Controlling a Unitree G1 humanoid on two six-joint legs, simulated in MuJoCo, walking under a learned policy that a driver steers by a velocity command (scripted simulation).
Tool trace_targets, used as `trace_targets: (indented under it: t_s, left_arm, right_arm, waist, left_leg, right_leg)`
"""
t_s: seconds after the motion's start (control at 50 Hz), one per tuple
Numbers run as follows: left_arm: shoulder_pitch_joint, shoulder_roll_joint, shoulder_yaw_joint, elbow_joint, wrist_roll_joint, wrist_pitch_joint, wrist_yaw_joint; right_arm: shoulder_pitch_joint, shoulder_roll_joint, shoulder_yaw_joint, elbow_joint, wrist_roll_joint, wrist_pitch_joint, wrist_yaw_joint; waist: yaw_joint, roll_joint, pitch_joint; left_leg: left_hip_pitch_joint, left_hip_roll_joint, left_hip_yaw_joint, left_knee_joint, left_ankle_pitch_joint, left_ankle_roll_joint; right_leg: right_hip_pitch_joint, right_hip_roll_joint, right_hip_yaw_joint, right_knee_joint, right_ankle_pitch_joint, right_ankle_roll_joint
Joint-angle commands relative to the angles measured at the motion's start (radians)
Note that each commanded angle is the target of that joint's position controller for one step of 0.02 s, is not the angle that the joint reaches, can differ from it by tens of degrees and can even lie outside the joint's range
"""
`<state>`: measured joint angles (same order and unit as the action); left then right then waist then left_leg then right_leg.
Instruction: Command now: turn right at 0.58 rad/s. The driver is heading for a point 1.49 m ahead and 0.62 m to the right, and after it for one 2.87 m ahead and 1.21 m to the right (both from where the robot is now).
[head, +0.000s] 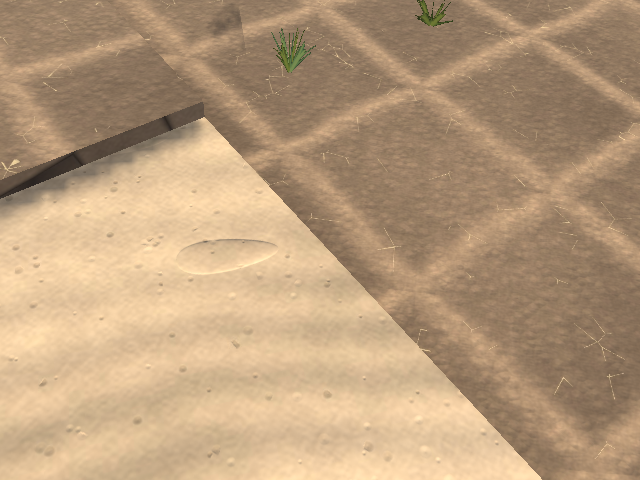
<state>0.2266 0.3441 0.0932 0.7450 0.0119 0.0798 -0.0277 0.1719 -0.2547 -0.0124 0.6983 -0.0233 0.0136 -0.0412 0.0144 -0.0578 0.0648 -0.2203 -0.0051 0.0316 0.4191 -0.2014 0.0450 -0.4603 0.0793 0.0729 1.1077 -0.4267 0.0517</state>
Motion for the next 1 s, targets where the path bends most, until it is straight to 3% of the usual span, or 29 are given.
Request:
trace_targets:
  t_s: [0.02,0.1,0.18,0.24,0.26,0.28,0.3,0.32,0.34,0.36,0.4,0.46,0.64,0.74,0.78,0.8,0.82,0.84,0.86,0.88,0.9,0.94,1.0]
  left_arm:
    - [-0.001,0.063,0.011,-0.061,-0.002,0.002,-0.01]
    - [-0.044,0.04,-0.002,-0.08,-0.001,0.008,-0.018]
    - [-0.059,0.029,-0.013,-0.101,-0.011,0.004,-0.02]
    - [-0.017,0.021,-0.016,-0.1,-0.01,-0.01,-0.018]
    - [0.012,0.029,-0.015,-0.089,0.0,-0.022,-0.009]
    - [0.036,0.104,0.001,-0.088,0.017,-0.037,0.003]
    - [0.05,0.267,0.038,-0.111,0.009,-0.044,0.004]
    - [0.119,0.227,0.041,-0.091,0.004,-0.042,0.009]
    - [0.071,0.168,0.021,-0.091,0.0,-0.04,0.015]
    - [-0.005,0.125,0.008,-0.099,-0.002,-0.035,0.02]
    - [-0.056,0.094,-0.003,-0.113,-0.01,-0.037,0.028]
    - [-0.005,0.109,0.002,-0.099,-0.012,-0.045,0.023]
    - [0.07,0.144,0.019,-0.084,0.007,-0.042,0.026]
    - [0.035,0.15,0.024,-0.088,0.009,-0.037,0.02]
    - [-0.009,0.141,0.023,-0.089,0.001,-0.036,0.021]
    - [-0.033,0.126,0.017,-0.091,-0.009,-0.036,0.025]
    - [-0.005,0.079,0.003,-0.092,-0.015,-0.041,0.029]
    - [0.079,0.006,-0.016,-0.094,-0.012,-0.045,0.031]
    - [0.074,0.108,0.011,-0.08,0.015,-0.037,0.041]
    - [0.069,0.119,0.017,-0.068,0.021,-0.033,0.041]
    - [0.065,0.105,0.015,-0.047,0.016,-0.029,0.036]
    - [0.079,0.08,0.008,-0.025,0.006,-0.021,0.021]
    - [0.035,0.051,-0.009,-0.015,-0.002,-0.015,0.018]
  right_arm:
    - [0.045,-0.15,-0.047,-0.042,0.0,-0.014,-0.002]
    - [0.061,-0.167,-0.06,-0.03,-0.005,-0.016,0.007]
    - [0.051,-0.193,-0.073,-0.024,-0.01,-0.012,0.023]
    - [0.037,-0.211,-0.081,-0.017,0.004,-0.002,0.029]
    - [0.048,-0.205,-0.082,-0.008,0.009,0.002,0.029]
    - [0.087,-0.164,-0.074,-0.01,0.002,0.008,0.034]
    - [0.035,-0.093,-0.051,-0.092,-0.001,0.019,0.026]
    - [-0.02,-0.138,-0.057,-0.088,-0.01,0.031,0.012]
    - [-0.006,-0.143,-0.061,-0.074,0.004,0.036,0.017]
    - [0.011,-0.15,-0.065,-0.056,0.014,0.03,0.022]
    - [0.046,-0.168,-0.073,-0.032,-0.005,0.025,0.03]
    - [0.044,-0.148,-0.069,-0.031,-0.001,0.032,0.037]
    - [-0.05,-0.135,-0.058,-0.068,0.008,0.031,0.022]
    - [-0.037,-0.138,-0.05,-0.079,0.022,0.015,0.013]
    - [0.025,-0.135,-0.046,-0.064,0.025,0.006,0.005]
    - [0.067,-0.131,-0.045,-0.05,0.018,-0.002,-0.003]
    - [0.065,-0.174,-0.053,-0.052,0.006,-0.01,-0.013]
    - [-0.006,-0.245,-0.057,-0.087,0.001,-0.008,-0.015]
    - [0.025,-0.266,-0.068,-0.074,0.002,0.002,-0.002]
    - [0.026,-0.211,-0.054,-0.067,0.009,0.001,0.008]
    - [-0.023,-0.158,-0.039,-0.068,0.014,-0.003,0.014]
    - [-0.058,-0.139,-0.032,-0.069,0.006,-0.008,0.01]
    - [0.001,-0.132,-0.028,-0.034,0.007,-0.016,0.01]
  waist:
    - [-0.028,0.207,-0.092]
    - [-0.041,0.215,-0.092]
    - [-0.041,0.244,-0.105]
    - [-0.005,0.222,-0.117]
    - [0.016,0.171,-0.12]
    - [0.018,-0.038,-0.109]
    - [0.015,-0.265,-0.058]
    - [0.077,-0.126,-0.087]
    - [0.034,-0.082,-0.056]
    - [-0.004,-0.056,-0.026]
    - [-0.024,-0.083,-0.058]
    - [-0.013,-0.034,-0.099]
    - [0.029,-0.051,-0.086]
    - [0.011,-0.067,-0.103]
    - [-0.029,-0.067,-0.11]
    - [-0.059,-0.054,-0.109]
    - [-0.04,0.043,-0.12]
    - [0.018,0.265,-0.132]
    - [-0.014,0.233,-0.115]
    - [0.002,0.178,-0.085]
    - [0.018,0.149,-0.047]
    - [0.026,0.21,-0.055]
    - [-0.006,0.202,-0.081]
  left_leg:
    - [0.183,0.245,-0.159,-0.096,0.394,0.162]
    - [0.173,0.278,-0.125,-0.09,0.343,0.17]
    - [0.109,0.291,-0.071,-0.051,0.361,0.157]
    - [0.068,0.288,-0.026,0.041,0.322,0.108]
    - [0.003,0.267,0.014,0.116,0.229,0.053]
    - [-0.156,0.189,0.1,0.331,-0.003,-0.023]
    - [-0.414,-0.003,0.11,0.483,-0.43,-0.085]
    - [-0.401,0.027,-0.034,0.627,-0.438,-0.082]
    - [-0.399,0.04,-0.062,0.668,-0.357,-0.076]
    - [-0.382,0.052,-0.077,0.644,-0.264,-0.072]
    - [-0.353,0.039,-0.062,0.651,-0.178,-0.08]
    - [-0.353,0.023,-0.065,0.647,-0.154,-0.093]
    - [-0.323,-0.012,-0.092,0.431,-0.192,-0.084]
    - [-0.173,-0.055,-0.104,0.288,-0.211,-0.056]
    - [-0.048,-0.059,-0.102,0.126,-0.15,-0.042]
    - [0.058,-0.044,-0.098,-0.032,-0.038,-0.033]
    - [0.156,0.084,-0.213,-0.134,-0.02,-0.007]
    - [0.224,0.334,-0.491,-0.195,0.081,0.073]
    - [0.097,0.387,-0.544,-0.155,0.193,0.189]
    - [0.053,0.363,-0.503,-0.144,0.234,0.213]
    - [0.014,0.293,-0.4,-0.14,0.229,0.186]
    - [0.037,0.201,-0.275,-0.123,0.305,0.143]
    - [0.113,0.184,-0.231,-0.094,0.397,0.146]
  right_leg:
    - [-0.091,-0.023,-0.027,-0.018,0.002,0.019]
    - [-0.026,-0.057,-0.062,-0.17,-0.025,0.003]
    - [0.113,-0.057,-0.125,-0.337,-0.046,-0.035]
    - [0.235,-0.041,-0.156,-0.558,0.065,-0.071]
    - [0.324,-0.037,-0.129,-0.696,0.18,-0.085]
    - [0.423,-0.19,0.124,-0.844,0.202,-0.118]
    - [0.417,-0.462,0.495,-0.84,0.579,-0.262]
    - [0.404,-0.456,0.445,-0.808,0.619,-0.343]
    - [0.371,-0.393,0.356,-0.802,0.58,-0.337]
    - [0.336,-0.318,0.283,-0.811,0.521,-0.294]
    - [0.357,-0.241,0.221,-0.797,0.6,-0.26]
    - [0.395,-0.234,0.233,-0.779,0.649,-0.264]
    - [0.382,-0.228,0.391,-0.744,0.543,-0.287]
    - [0.328,-0.202,0.472,-0.705,0.641,-0.263]
    - [0.289,-0.174,0.478,-0.682,0.622,-0.219]
    - [0.234,-0.138,0.455,-0.651,0.538,-0.174]
    - [0.148,-0.079,0.386,-0.568,0.325,-0.116]
    - [0.02,0.074,0.192,-0.381,-0.054,-0.063]
    - [0.006,0.108,0.099,-0.21,-0.192,-0.053]
    - [0.021,0.072,0.115,-0.113,-0.156,-0.048]
    - [0.033,0.052,0.118,-0.07,-0.09,-0.04]
    - [0.039,0.056,0.093,-0.04,-0.022,-0.02]
    - [0.052,0.047,0.072,-0.144,-0.018,0.0]
